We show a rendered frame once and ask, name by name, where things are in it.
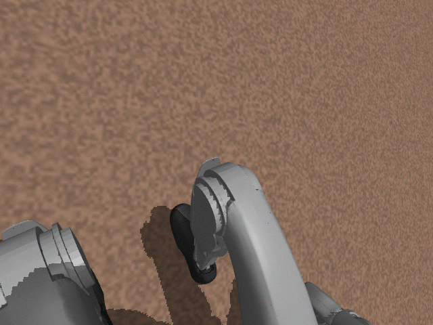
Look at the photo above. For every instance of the left robot foot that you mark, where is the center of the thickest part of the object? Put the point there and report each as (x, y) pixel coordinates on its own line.
(100, 297)

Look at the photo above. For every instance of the right robot arm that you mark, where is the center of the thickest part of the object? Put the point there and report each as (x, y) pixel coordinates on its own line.
(349, 317)

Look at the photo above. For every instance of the right robot foot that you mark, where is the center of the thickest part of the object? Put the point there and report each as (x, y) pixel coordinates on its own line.
(180, 226)

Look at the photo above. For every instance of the right robot hand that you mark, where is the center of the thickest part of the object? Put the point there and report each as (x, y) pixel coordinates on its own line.
(324, 306)

